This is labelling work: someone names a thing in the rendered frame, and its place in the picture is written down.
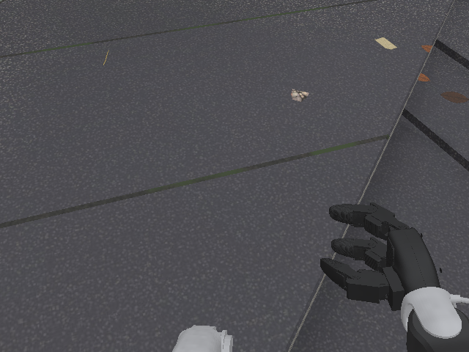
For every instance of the robot right hand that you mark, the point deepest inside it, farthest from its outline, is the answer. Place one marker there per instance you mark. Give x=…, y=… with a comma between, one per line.
x=401, y=266

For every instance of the robot left thigh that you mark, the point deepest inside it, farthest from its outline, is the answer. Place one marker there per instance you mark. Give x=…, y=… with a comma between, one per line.
x=204, y=339

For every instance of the robot right forearm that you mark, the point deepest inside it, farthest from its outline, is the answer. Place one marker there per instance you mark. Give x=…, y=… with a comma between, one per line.
x=433, y=323

